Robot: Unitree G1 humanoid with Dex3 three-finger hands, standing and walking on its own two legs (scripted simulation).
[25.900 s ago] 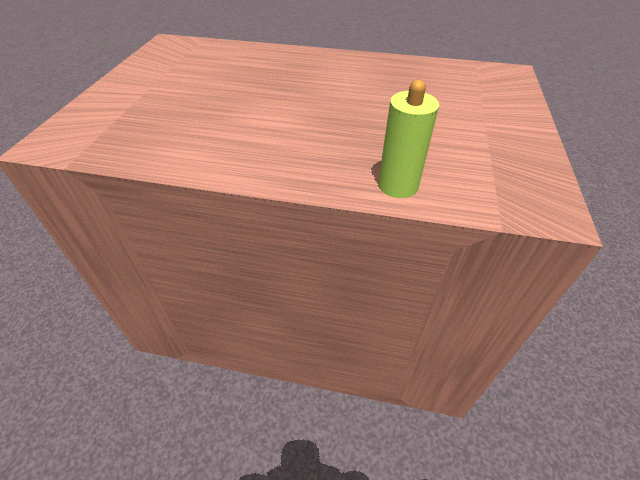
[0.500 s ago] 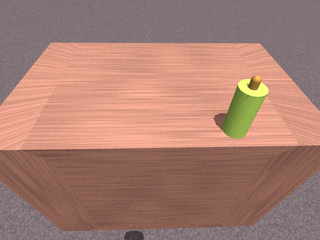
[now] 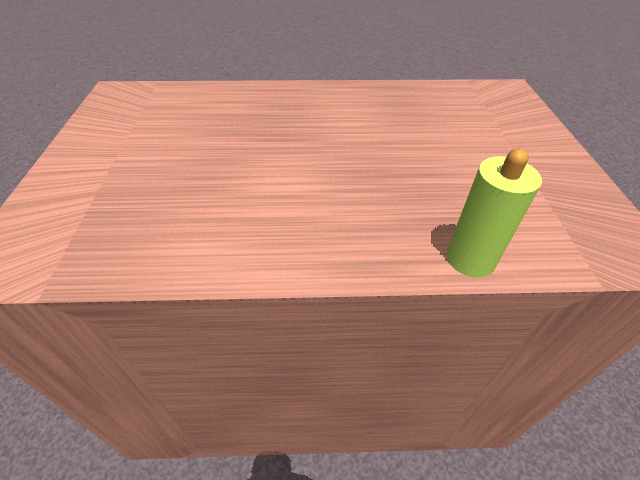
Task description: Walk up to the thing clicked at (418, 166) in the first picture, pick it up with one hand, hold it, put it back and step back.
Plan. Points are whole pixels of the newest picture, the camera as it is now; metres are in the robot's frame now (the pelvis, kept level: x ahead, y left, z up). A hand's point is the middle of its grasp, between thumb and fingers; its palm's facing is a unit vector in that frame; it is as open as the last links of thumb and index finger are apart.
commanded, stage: home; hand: right
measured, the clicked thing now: (492, 211) +0.43 -0.22 +0.12
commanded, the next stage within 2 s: stand in 0.28 s
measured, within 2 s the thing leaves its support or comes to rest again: neither
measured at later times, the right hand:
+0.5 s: hand out of the picture +0.07 -0.26 -0.16, palm faces -0.03 +0.94 -0.35, open 16.8 cm
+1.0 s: hand out of the picture +0.08 -0.26 -0.16, palm faces -0.02 +0.94 -0.35, open 7.7 cm
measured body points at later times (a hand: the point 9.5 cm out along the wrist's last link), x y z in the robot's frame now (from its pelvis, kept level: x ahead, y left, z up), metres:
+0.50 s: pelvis +0.00 +0.00 +0.00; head +0.01 +0.00 +0.45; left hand +0.07 +0.30 -0.14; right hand +0.07 -0.30 -0.13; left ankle +0.01 +0.14 -0.75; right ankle +0.00 -0.14 -0.75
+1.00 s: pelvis +0.01 +0.00 +0.00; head +0.01 +0.00 +0.45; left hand +0.08 +0.30 -0.13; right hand +0.08 -0.31 -0.13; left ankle +0.01 +0.14 -0.75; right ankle +0.00 -0.14 -0.75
